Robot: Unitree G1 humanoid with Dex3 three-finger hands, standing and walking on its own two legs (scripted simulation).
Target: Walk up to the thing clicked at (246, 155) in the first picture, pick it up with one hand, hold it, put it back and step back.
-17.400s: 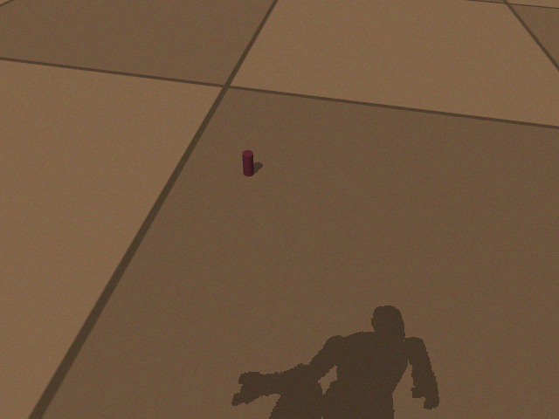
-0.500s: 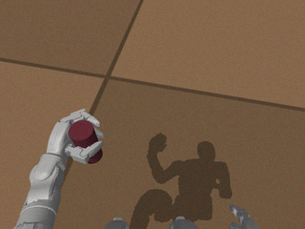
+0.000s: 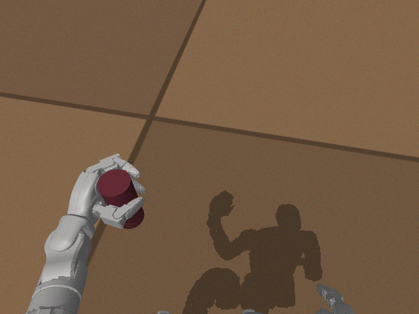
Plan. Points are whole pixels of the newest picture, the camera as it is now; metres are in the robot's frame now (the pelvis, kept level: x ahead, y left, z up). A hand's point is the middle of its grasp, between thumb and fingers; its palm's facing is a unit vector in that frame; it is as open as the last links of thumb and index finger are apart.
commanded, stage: hold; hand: left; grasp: from the side
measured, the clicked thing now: (123, 201) +0.33 +0.17 +0.02
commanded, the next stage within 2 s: none
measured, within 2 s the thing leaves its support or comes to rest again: neither
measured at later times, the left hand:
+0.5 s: hand (122, 191) +0.33 +0.16 +0.06, palm faces -0.16 -0.99 -0.01, open 7.7 cm
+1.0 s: hand (124, 190) +0.33 +0.15 +0.06, palm faces -0.16 -0.99 +0.00, open 7.7 cm
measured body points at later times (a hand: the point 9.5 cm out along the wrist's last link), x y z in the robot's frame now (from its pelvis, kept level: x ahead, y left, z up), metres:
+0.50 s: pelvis +0.00 +0.00 +0.01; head +0.04 +0.01 +0.46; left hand +0.33 +0.21 +0.06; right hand +0.13 -0.25 -0.10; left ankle +0.01 +0.12 -0.69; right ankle +0.01 -0.13 -0.69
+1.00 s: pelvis +0.00 +0.00 +0.01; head +0.03 +0.01 +0.46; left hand +0.33 +0.21 +0.06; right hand +0.12 -0.25 -0.10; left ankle +0.01 +0.12 -0.69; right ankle +0.01 -0.13 -0.69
